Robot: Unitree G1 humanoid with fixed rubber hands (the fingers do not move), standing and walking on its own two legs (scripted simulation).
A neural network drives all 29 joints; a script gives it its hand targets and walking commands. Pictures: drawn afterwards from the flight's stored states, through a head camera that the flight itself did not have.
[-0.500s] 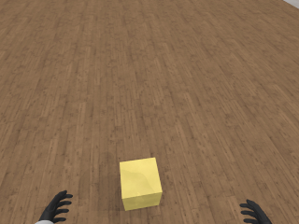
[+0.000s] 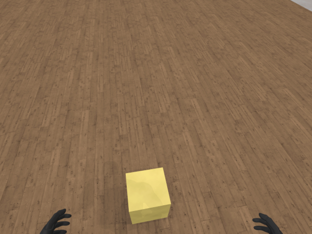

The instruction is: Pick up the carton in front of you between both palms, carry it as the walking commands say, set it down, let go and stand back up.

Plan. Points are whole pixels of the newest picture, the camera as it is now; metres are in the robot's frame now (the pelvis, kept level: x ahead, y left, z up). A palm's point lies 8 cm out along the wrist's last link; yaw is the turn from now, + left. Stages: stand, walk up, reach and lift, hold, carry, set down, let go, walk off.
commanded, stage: stand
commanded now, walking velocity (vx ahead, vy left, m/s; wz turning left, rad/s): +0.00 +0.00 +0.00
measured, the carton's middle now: (147, 196) +0.43 +0.05 -0.65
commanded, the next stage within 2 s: none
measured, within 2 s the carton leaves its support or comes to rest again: neither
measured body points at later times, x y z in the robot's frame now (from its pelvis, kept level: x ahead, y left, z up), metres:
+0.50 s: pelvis -0.02 -0.01 +0.01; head -0.03 +0.00 +0.46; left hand +0.09 +0.30 -0.11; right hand +0.09 -0.31 -0.10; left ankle -0.03 +0.09 -0.74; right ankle -0.04 -0.13 -0.74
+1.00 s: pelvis -0.03 -0.01 +0.01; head -0.03 +0.00 +0.46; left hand +0.07 +0.30 -0.11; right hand +0.08 -0.33 -0.10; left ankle -0.03 +0.09 -0.74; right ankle -0.04 -0.13 -0.74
